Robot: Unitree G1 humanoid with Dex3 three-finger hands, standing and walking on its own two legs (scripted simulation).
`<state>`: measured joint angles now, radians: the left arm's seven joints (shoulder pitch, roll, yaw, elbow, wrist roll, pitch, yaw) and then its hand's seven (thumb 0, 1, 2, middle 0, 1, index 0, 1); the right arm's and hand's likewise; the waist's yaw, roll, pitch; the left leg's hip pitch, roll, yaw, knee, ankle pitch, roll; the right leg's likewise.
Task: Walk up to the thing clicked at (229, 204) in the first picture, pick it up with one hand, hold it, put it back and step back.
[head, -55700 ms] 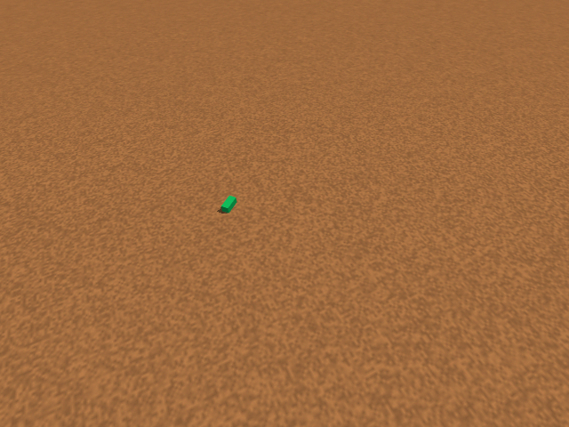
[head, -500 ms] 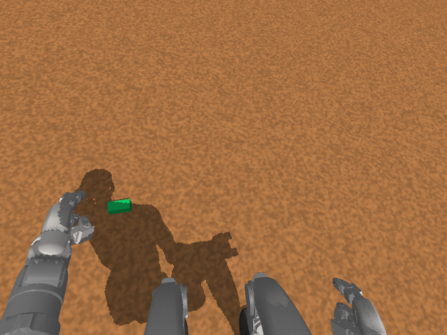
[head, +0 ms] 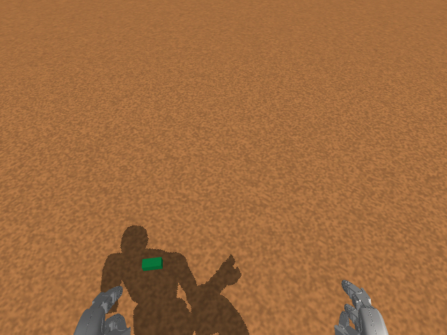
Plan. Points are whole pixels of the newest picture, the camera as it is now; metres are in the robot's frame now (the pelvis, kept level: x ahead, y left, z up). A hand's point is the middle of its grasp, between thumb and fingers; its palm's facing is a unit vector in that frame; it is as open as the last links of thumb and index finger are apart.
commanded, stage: home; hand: left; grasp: from above
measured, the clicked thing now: (152, 263) +0.56 +0.31 -0.70
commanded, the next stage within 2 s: none
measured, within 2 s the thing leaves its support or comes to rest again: neither
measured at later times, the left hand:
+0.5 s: hand out of the picture +0.16 +0.17 -0.05, palm faces +0.06 -0.98 -0.21, open 7.4 cm
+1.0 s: hand out of the picture +0.16 +0.17 -0.05, palm faces +0.05 -0.98 -0.20, open 7.4 cm
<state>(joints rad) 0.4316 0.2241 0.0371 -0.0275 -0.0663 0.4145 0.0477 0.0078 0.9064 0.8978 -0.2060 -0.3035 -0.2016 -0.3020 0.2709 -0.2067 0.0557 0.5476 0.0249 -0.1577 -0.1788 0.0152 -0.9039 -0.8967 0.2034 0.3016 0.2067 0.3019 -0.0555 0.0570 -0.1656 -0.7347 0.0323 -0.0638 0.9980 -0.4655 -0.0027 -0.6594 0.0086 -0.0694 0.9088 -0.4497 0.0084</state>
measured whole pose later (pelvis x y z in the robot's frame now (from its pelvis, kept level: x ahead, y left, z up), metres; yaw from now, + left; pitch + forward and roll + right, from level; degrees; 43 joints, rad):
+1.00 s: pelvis +0.00 -0.01 +0.00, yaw +0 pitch +9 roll -3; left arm 0.50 0.22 0.03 -0.11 -0.05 0.45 0.02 0.01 0.91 0.90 -0.21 -0.30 -0.20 -0.30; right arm 0.29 -0.21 0.04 0.55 0.01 -0.24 -0.19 0.02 -0.90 -0.90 0.20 0.30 0.21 0.30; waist -0.04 0.05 -0.16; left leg -0.69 0.03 -0.06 1.00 -0.47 -0.01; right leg -0.63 0.01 -0.07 0.93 -0.47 0.00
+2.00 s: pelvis +0.01 +0.00 +0.00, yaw +0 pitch +10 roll -3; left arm 0.51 0.23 0.02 -0.13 -0.05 0.45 0.03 0.01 0.91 0.90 -0.21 -0.30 -0.20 -0.30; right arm 0.29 -0.21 0.04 0.54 0.01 -0.22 -0.19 0.02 -0.90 -0.90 0.20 0.30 0.21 0.30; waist -0.04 0.05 -0.17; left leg -0.70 0.03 -0.06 1.01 -0.49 -0.01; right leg -0.63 0.01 -0.06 0.94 -0.48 0.01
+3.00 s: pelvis -0.01 +0.00 +0.06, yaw +1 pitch -4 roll +0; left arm 0.18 0.29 0.03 1.14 0.04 0.01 0.03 0.00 0.91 0.90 -0.21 -0.30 -0.20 -0.30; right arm 0.14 -0.29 -0.03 1.12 -0.03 0.01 -0.02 0.01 -0.91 -0.90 0.20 0.30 0.21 0.30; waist 0.02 0.03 0.06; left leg -0.13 -0.02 -0.03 0.39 -0.18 0.01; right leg -0.09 -0.04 -0.05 0.37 -0.20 0.02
